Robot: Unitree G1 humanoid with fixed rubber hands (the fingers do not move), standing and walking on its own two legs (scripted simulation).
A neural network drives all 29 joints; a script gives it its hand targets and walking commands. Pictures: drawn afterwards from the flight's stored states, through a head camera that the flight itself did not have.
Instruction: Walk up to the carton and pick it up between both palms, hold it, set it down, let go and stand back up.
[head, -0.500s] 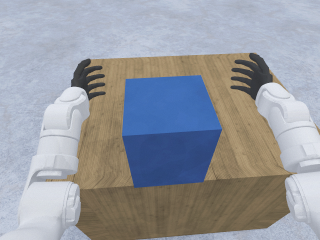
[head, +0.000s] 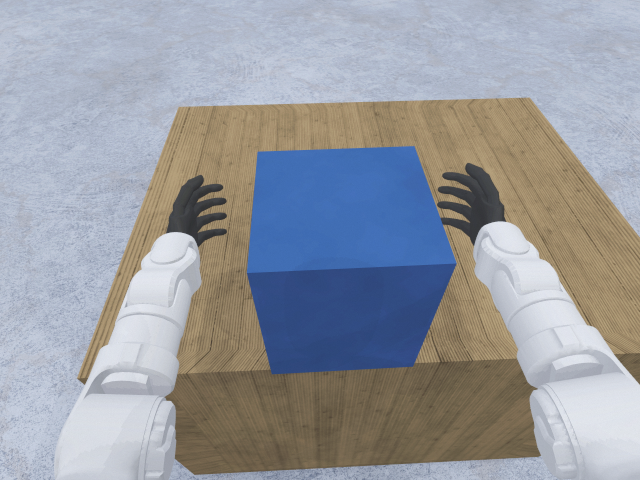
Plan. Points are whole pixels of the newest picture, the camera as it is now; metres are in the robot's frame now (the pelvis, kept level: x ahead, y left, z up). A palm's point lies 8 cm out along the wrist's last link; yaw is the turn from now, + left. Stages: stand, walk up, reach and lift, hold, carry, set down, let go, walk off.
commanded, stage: reach and lift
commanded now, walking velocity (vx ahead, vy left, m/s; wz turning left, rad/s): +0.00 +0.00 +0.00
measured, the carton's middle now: (339, 265) +0.42 +0.03 +0.04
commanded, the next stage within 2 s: none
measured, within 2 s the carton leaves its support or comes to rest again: neither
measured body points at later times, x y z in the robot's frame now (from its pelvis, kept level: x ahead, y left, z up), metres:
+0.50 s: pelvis -0.01 +0.00 -0.01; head +0.03 +0.01 +0.44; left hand +0.42 +0.20 +0.07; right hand +0.45 -0.16 +0.09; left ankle +0.04 +0.13 -0.74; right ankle -0.02 -0.10 -0.74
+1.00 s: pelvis -0.01 +0.00 +0.00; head +0.04 +0.02 +0.44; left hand +0.43 +0.18 +0.08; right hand +0.45 -0.12 +0.10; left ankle +0.04 +0.13 -0.74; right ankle -0.02 -0.10 -0.74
